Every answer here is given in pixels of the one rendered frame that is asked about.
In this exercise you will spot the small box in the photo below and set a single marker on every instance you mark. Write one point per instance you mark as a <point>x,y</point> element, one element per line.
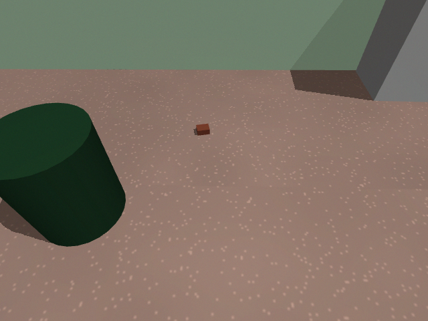
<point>203,129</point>

